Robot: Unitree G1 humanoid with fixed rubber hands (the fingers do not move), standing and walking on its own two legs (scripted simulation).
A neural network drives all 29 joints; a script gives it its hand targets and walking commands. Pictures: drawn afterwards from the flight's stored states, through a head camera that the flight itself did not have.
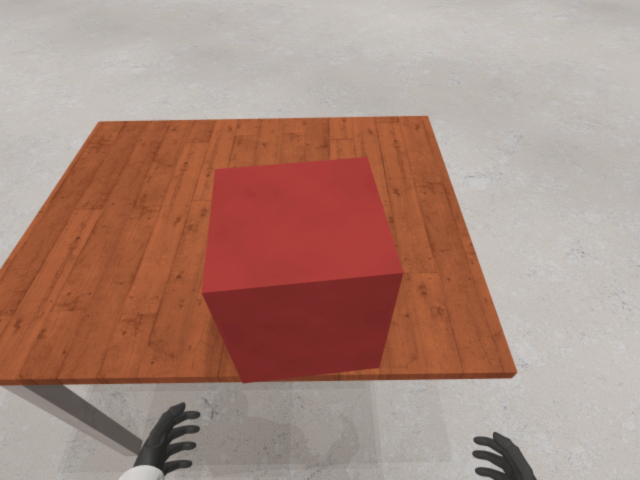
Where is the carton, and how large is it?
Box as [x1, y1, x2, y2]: [202, 157, 402, 382]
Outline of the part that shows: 367,157 215,169 202,294 242,382 364,369 379,366 402,275 402,270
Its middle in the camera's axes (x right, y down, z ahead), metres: -0.03 +0.05 +0.56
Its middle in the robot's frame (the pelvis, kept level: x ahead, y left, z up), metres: +0.40 +0.05 +0.01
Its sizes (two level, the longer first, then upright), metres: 0.210 0.200 0.250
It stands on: a table, 0.67 m high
